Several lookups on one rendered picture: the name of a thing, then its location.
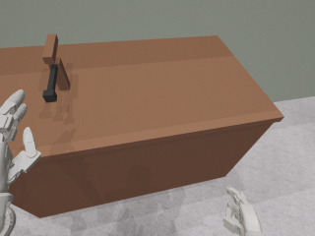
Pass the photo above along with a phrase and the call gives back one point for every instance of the tap lever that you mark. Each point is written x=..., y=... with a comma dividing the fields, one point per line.
x=49, y=94

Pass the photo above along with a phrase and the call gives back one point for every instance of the robot right hand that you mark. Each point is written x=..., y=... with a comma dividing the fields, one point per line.
x=245, y=218

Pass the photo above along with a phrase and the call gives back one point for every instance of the robot left hand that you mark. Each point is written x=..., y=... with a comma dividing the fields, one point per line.
x=11, y=114

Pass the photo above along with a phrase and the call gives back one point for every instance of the counter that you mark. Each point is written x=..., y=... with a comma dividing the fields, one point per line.
x=131, y=118

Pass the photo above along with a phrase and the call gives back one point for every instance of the robot left forearm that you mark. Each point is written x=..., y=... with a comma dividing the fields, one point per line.
x=7, y=215

